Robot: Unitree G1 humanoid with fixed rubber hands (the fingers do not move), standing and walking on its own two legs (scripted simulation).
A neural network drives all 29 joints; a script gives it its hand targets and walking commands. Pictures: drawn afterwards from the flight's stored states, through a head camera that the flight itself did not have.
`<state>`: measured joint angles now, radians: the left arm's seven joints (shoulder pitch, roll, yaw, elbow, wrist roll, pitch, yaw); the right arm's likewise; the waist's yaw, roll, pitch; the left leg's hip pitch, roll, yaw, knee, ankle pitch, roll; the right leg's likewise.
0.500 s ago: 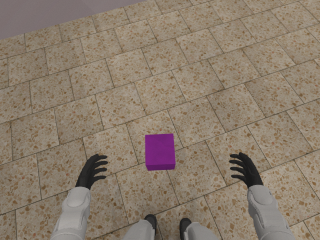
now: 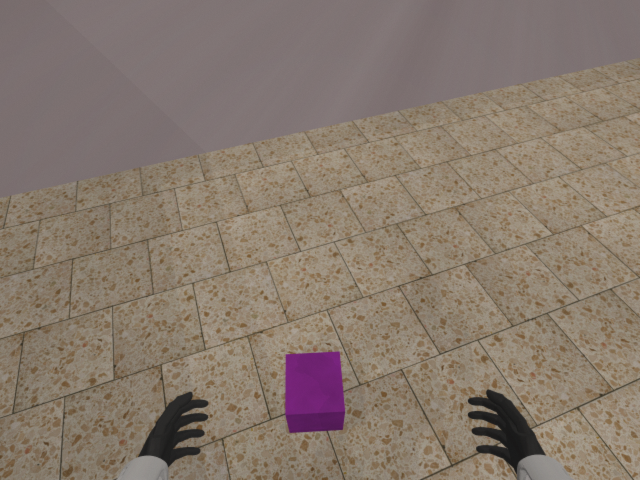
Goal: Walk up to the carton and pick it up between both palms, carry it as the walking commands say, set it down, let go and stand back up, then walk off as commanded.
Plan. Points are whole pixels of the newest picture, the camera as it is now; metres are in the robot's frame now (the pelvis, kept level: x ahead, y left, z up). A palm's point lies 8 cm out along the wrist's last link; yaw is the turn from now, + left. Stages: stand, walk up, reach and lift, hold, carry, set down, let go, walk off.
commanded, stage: let go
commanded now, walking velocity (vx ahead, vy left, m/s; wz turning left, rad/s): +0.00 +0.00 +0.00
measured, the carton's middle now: (314, 392) +0.46 +0.05 -0.69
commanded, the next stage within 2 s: stand in 0.12 s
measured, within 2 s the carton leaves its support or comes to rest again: neither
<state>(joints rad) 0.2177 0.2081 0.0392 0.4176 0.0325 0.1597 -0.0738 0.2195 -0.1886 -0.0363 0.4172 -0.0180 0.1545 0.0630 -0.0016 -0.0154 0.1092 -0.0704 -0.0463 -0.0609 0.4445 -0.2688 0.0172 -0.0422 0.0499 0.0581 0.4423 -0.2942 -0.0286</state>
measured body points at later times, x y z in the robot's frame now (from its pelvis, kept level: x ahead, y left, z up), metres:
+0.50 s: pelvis +0.04 +0.01 -0.01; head +0.05 +0.01 +0.44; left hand +0.14 +0.29 -0.11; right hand +0.16 -0.24 -0.13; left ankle -0.01 +0.11 -0.74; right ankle -0.03 -0.10 -0.74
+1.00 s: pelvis +0.05 +0.01 -0.02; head +0.06 +0.02 +0.43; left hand +0.07 +0.29 -0.14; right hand +0.17 -0.23 -0.14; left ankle -0.01 +0.11 -0.74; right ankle -0.03 -0.10 -0.74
